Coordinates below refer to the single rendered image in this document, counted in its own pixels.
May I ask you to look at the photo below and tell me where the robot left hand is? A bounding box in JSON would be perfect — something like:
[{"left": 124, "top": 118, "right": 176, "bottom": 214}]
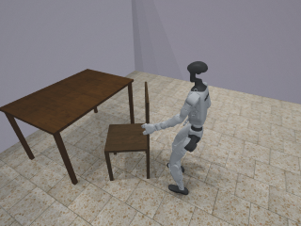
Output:
[{"left": 141, "top": 123, "right": 155, "bottom": 135}]

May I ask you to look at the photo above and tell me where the table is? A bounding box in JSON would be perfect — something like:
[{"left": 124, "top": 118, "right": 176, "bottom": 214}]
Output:
[{"left": 0, "top": 69, "right": 135, "bottom": 185}]

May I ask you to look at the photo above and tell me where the left robot upper arm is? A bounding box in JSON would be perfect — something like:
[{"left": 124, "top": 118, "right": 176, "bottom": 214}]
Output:
[{"left": 174, "top": 92, "right": 200, "bottom": 124}]

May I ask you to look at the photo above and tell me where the chair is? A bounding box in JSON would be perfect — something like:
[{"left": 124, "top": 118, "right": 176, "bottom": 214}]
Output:
[{"left": 104, "top": 81, "right": 150, "bottom": 181}]

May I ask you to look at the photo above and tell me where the robot right hand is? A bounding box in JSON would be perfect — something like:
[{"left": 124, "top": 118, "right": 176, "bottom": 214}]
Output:
[{"left": 183, "top": 118, "right": 190, "bottom": 126}]

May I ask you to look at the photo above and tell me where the right robot thigh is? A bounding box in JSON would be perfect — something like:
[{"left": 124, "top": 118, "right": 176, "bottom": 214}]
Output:
[{"left": 172, "top": 123, "right": 192, "bottom": 149}]

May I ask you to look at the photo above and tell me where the left robot shin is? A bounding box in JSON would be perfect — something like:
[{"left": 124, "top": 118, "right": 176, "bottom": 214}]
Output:
[{"left": 168, "top": 164, "right": 184, "bottom": 190}]

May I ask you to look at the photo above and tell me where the right robot upper arm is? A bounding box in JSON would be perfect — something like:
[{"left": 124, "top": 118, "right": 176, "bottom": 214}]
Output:
[{"left": 203, "top": 82, "right": 212, "bottom": 108}]

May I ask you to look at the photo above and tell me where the robot left forearm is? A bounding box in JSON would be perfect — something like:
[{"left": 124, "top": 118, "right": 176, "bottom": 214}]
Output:
[{"left": 153, "top": 116, "right": 181, "bottom": 131}]

